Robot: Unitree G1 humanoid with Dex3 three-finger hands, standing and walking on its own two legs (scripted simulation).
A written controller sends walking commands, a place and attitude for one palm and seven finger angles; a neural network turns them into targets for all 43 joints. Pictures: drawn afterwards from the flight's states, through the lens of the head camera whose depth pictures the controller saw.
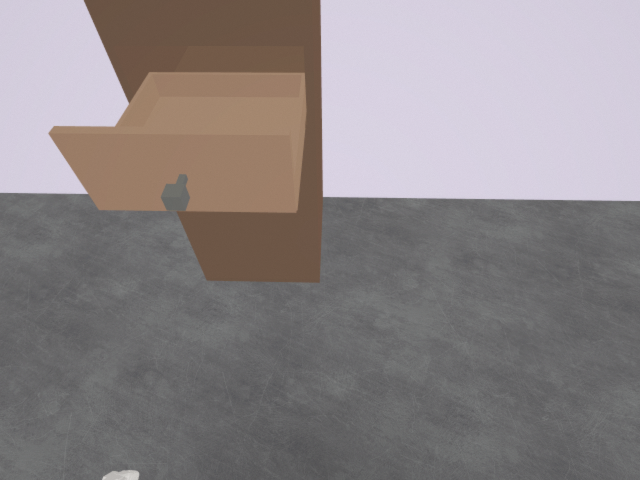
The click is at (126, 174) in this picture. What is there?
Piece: drawer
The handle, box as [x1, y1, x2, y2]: [161, 174, 189, 210]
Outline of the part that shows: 185,174 179,174 175,184 165,185 161,198 167,210 185,210 189,199 185,187 187,180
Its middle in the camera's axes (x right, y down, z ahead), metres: -0.25 -0.08 +0.66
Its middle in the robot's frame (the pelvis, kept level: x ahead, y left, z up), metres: +0.55 +0.27 +0.02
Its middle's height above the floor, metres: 0.80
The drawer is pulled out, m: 0.30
